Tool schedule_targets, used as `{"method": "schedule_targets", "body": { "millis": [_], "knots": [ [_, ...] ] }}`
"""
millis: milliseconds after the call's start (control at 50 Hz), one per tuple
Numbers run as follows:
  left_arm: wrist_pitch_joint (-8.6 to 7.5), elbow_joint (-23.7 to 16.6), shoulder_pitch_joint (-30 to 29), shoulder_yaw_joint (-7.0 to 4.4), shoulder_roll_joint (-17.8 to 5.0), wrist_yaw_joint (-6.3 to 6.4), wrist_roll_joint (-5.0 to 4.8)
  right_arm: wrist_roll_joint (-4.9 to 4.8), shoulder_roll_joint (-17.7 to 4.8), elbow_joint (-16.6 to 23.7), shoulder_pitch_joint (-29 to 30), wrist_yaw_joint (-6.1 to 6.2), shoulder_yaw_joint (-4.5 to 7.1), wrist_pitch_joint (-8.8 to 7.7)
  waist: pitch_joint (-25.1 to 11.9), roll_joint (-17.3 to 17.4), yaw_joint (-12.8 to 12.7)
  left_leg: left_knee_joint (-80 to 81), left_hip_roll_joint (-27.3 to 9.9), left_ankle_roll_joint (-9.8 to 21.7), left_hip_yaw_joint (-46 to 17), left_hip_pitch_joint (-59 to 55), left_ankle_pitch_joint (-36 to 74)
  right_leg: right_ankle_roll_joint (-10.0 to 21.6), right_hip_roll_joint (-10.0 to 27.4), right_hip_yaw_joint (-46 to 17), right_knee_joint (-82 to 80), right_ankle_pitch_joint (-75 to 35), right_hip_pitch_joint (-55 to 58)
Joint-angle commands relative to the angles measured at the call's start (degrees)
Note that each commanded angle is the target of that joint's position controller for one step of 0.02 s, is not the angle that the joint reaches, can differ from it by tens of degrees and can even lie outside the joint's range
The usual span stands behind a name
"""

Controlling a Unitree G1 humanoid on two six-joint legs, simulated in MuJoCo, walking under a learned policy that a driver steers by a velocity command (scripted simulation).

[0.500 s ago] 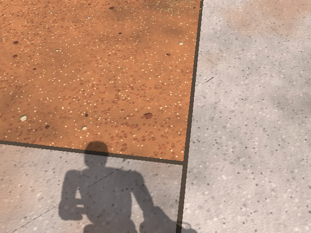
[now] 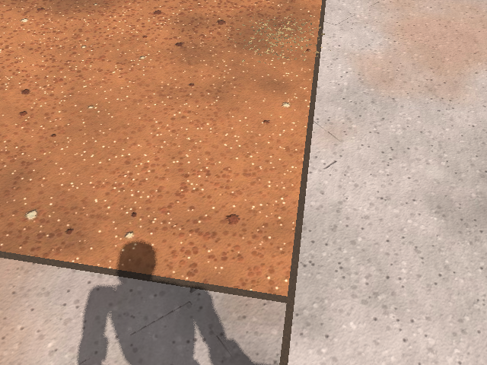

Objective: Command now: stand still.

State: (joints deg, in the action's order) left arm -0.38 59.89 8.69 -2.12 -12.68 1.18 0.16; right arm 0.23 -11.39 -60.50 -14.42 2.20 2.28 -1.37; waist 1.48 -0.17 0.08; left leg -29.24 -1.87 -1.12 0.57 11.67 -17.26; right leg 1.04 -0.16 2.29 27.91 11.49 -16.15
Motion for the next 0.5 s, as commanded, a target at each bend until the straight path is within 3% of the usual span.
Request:
{"method": "schedule_targets", "body": {
  "millis": [20,80,100,120,160,220,260,280,320,340,360,380,400,420,440,460,500],
  "knots": [
    [-0.29,-1.6,-0.6,-0.87,-5.2,0.21,-0.18,-0.10,-6.4,1.1,-2.6,0.18,1.02,-0.20,-3.0,0.6,0.2,4.9,-1.9,1.9,-1.5,2.2,11.9,2.1,2.5,-2.4,-2.1,-11.5,6.0],
    [0.02,-0.9,-0.3,-0.92,-5.4,0.41,-0.26,-0.11,-6.1,0.8,-2.6,0.18,0.91,0.04,-2.8,0.3,0.1,4.7,-1.6,1.8,-1.1,1.8,13.0,2.0,2.6,-2.5,-1.7,-12.7,6.5],
    [0.15,-0.1,0.8,-0.81,-4.9,0.44,-0.31,-0.19,-5.7,0.0,-3.9,0.18,0.86,0.19,-3.9,0.4,0.2,5.2,-1.1,2.1,-0.6,1.1,7.6,2.1,1.9,-1.7,-1.5,-7.2,6.9],
    [0.34,0.3,1.1,-0.97,-5.1,0.50,-0.64,-0.51,-6.1,-0.3,-4.2,0.23,1.08,0.41,-2.8,0.9,0.1,5.3,-0.6,2.9,-0.4,2.1,-0.7,2.4,0.8,-0.7,-0.7,1.9,5.8],
    [0.20,0.2,0.8,-1.40,-6.0,0.57,-1.14,-1.06,-7.0,0.4,-3.6,0.38,1.50,0.41,2.2,1.9,0.0,6.2,-1.5,5.5,-2.6,5.7,-17.3,3.4,0.2,-0.8,0.1,20.5,0.1],
    [-2.34,-0.8,-0.5,-1.27,-4.9,0.05,-1.58,-1.90,-7.6,0.4,-6.6,0.20,1.80,-1.59,7.3,4.1,1.1,8.7,-6.1,9.2,-9.9,4.5,-22.8,4.2,0.8,-1.8,3.7,21.6,-8.0],
    [-4.32,-1.9,-1.9,-1.08,-3.3,-0.90,-1.64,-2.16,-9.7,-0.4,-9.5,-0.24,2.54,-2.82,7.1,9.6,1.5,12.3,-12.7,12.7,-19.5,-1.3,-19.1,3.9,-0.5,1.0,11.0,13.6,-12.9],
    [-5.03,-2.3,-1.9,-1.07,-3.1,-1.35,-1.72,-2.14,-10.1,-0.3,-9.1,-0.45,2.72,-3.23,7.1,10.6,0.9,12.1,-15.2,13.8,-22.3,-2.8,-13.8,4.3,-0.2,1.0,11.9,10.9,-13.8],
    [-5.74,-0.8,2.7,-1.42,-3.6,-1.92,-1.90,-2.05,-9.2,1.1,-5.7,-0.90,2.56,-3.65,5.1,8.7,-2.1,7.7,-13.7,12.1,-18.5,0.2,-3.2,5.6,0.1,0.2,7.7,8.0,-5.7],
    [-5.91,1.5,9.3,-2.10,-5.1,-2.05,-2.13,-2.01,-8.6,3.3,-0.5,-1.08,2.32,-3.79,3.7,5.4,-5.6,1.3,-9.0,9.1,-11.6,6.5,3.0,7.0,1.0,-2.6,2.9,5.3,3.9],
    [-6.11,4.0,17.1,-4.07,-10.9,-2.09,-2.53,-1.79,-5.7,5.9,3.2,-1.25,1.53,-4.61,1.5,-7.5,-8.1,-17.1,0.5,3.9,0.4,18.0,11.6,10.9,7.7,-16.6,-4.3,1.1,17.4],
    [-6.01,5.6,24.5,-4.47,-13.4,-2.48,-1.91,-1.06,-4.4,6.9,3.6,-1.21,1.30,-5.59,-2.1,-17.6,-10.0,-35.7,4.6,1.2,1.1,32.1,-9.0,16.2,18.7,-36.6,-11.9,-7.4,29.9],
    [-6.35,5.0,22.1,-2.76,-9.2,-2.50,-0.79,-2.09,-6.1,7.5,4.7,-1.63,1.81,-6.10,-0.9,-10.6,-7.4,-44.1,2.2,2.7,-4.7,38.4,-14.2,16.4,21.6,-38.1,-11.4,-10.4,30.1],
    [-6.54,3.8,18.8,-2.10,-7.3,-2.42,-0.47,-3.22,-5.6,7.1,4.5,-2.07,1.72,-6.06,0.7,-6.1,-5.6,-47.9,0.1,4.3,-6.1,41.0,-10.8,15.0,21.1,-32.4,-10.4,-12.4,28.7],
    [-6.56,3.0,16.9,-1.52,-6.2,-2.40,-0.44,-3.52,-5.3,6.8,4.5,-2.28,1.76,-5.85,1.7,-2.9,-4.4,-47.4,-1.6,5.4,-6.2,42.3,-6.2,13.5,19.8,-26.1,-11.0,-14.4,27.1],
    [-6.39,2.8,15.5,-0.88,-5.1,-2.35,-0.38,-3.23,-5.3,6.8,4.8,-2.34,2.13,-5.53,2.6,-1.7,-3.4,-43.9,-3.1,6.1,-6.4,41.2,-1.8,11.2,17.9,-20.1,-12.1,-16.8,24.8],
    [-5.71,2.5,14.7,-0.09,-3.3,-1.78,0.13,-3.02,-4.5,6.7,4.1,-2.73,2.45,-4.38,2.8,-4.0,-2.0,-37.8,-3.9,5.8,-5.2,36.4,3.1,8.3,14.6,-11.8,-15.0,-17.1,20.5]
  ]
}}
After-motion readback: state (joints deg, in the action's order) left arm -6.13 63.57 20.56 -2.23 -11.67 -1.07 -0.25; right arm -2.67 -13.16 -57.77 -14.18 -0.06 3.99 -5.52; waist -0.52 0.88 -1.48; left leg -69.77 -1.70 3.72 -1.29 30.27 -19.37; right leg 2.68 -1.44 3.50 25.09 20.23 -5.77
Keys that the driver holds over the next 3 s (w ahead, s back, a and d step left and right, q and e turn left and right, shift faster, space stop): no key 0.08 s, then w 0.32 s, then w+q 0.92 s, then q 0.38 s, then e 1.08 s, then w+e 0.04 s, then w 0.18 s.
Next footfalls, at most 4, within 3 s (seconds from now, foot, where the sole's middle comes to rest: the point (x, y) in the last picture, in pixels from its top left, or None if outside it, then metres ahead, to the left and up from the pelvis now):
0.80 left None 0.43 0.13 -0.77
1.30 right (239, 280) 0.76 0.04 -0.77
1.76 left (140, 291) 0.72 0.33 -0.77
2.16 right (216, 264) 0.81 0.11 -0.77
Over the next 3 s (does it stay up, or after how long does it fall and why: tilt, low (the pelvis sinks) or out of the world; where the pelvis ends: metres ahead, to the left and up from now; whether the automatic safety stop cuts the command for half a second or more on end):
stays up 0.76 0.19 0.01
